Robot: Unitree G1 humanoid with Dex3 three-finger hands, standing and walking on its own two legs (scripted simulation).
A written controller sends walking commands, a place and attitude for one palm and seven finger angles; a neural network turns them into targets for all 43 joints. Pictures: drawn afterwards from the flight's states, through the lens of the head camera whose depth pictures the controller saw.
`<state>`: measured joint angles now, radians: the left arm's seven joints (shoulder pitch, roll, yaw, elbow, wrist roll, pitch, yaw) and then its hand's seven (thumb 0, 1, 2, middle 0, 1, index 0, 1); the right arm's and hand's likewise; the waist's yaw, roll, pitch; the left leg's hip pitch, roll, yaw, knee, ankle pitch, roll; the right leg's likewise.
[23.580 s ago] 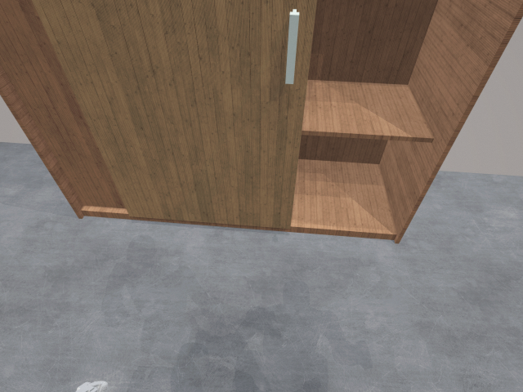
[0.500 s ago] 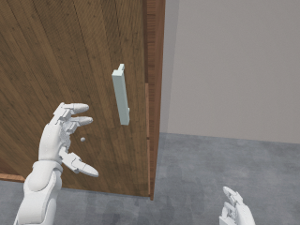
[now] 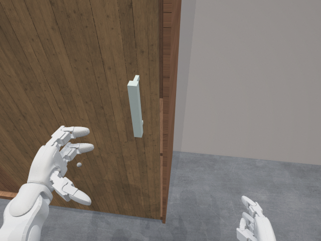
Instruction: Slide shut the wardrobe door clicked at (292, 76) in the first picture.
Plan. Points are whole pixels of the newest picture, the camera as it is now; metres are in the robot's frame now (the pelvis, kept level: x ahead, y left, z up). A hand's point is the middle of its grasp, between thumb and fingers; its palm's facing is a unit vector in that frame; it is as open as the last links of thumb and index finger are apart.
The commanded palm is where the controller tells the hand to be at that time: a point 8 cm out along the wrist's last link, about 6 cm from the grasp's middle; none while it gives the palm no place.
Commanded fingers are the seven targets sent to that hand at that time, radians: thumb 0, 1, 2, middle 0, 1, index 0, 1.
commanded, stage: draw the hand back to the body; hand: left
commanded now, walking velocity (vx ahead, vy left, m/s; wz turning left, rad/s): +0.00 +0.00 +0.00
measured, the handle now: (137, 107) +0.44 +0.12 +0.14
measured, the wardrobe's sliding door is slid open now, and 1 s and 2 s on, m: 0.01 0.01 0.01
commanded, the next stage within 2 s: step back with the hand held close in 1.10 s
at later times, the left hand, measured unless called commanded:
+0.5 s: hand (48, 159) +0.21 +0.26 +0.16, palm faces +0.40 -0.86 -0.33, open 11.0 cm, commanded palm +0.16 +0.30 +0.17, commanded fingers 0.00 0.54 0.73 -0.21 -0.51 -0.21 -0.51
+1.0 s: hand (39, 163) +0.20 +0.27 +0.16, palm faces +0.45 -0.83 -0.34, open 7.5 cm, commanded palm +0.15 +0.31 +0.18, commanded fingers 0.00 0.90 0.90 -0.20 -0.30 -0.20 -0.30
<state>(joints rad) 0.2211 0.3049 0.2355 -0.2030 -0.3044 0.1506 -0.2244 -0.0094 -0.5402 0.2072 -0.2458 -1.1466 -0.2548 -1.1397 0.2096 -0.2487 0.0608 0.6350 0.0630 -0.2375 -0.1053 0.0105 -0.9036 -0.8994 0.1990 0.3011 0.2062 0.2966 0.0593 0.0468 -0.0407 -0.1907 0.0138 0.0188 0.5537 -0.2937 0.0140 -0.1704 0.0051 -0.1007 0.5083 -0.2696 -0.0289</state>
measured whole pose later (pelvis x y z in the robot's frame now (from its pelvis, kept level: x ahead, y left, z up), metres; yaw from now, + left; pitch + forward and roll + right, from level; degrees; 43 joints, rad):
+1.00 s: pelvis +0.01 +0.01 +0.01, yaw -1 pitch -5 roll -1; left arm 0.44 0.34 0.31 -0.37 -0.09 -0.07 0.11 0.02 0.87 0.89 -0.20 -0.32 -0.21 -0.31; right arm 0.19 -0.22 0.02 0.65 0.00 -0.13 -0.07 0.01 -0.90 -0.90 0.20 0.30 0.21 0.30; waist 0.08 0.05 0.02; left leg -0.09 0.00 0.04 0.44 -0.26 0.03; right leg -0.08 0.00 -0.07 0.40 -0.23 -0.01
